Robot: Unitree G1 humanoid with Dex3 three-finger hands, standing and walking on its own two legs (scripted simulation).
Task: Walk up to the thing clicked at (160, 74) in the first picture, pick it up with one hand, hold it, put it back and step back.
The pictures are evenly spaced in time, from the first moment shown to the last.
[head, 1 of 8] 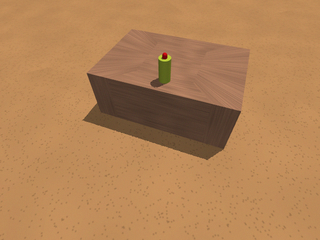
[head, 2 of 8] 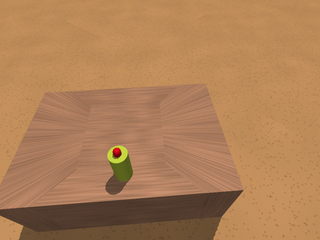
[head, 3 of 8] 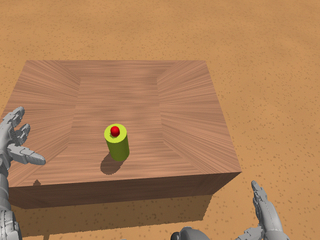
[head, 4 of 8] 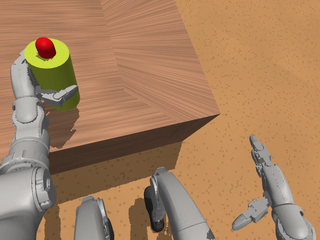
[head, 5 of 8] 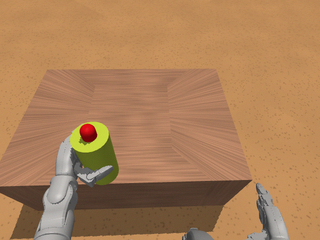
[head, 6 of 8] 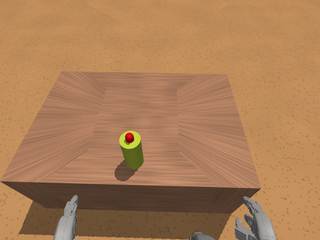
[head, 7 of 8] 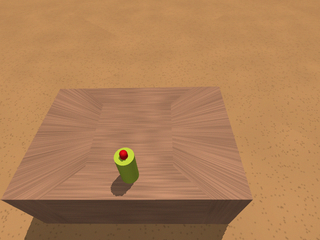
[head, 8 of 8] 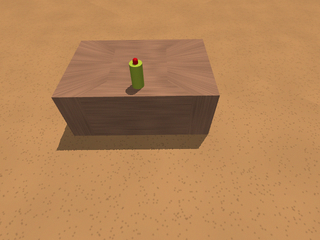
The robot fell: no
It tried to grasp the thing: yes
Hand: left
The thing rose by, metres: 0.26
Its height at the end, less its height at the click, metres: +0.00
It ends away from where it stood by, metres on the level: 0.01
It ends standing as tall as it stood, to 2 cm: yes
